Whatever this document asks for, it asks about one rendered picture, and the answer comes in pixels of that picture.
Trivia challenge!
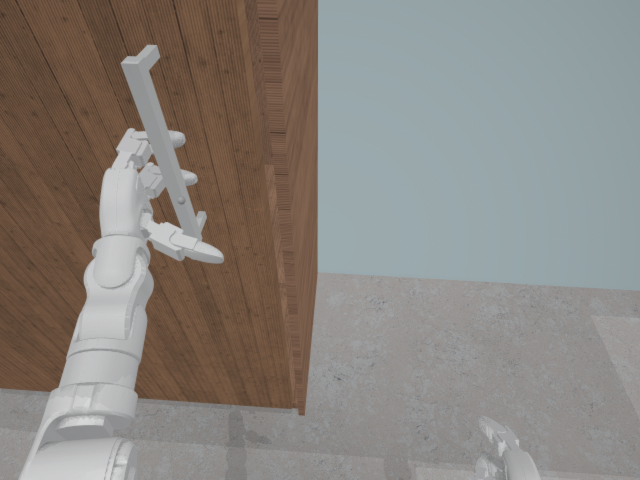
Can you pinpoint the left robot forearm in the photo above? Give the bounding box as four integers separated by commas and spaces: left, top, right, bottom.
18, 234, 154, 480

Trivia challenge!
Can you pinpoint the right robot hand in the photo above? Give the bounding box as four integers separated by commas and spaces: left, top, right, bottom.
469, 416, 541, 480

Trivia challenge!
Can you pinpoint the handle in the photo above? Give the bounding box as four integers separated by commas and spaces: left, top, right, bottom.
121, 45, 207, 241

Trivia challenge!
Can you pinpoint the wardrobe door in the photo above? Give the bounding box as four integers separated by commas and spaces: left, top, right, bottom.
0, 0, 293, 409

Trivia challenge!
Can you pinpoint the robot left upper arm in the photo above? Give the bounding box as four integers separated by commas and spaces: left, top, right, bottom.
24, 437, 137, 480

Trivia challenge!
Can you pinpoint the left robot hand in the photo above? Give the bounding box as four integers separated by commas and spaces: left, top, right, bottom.
99, 128, 224, 264

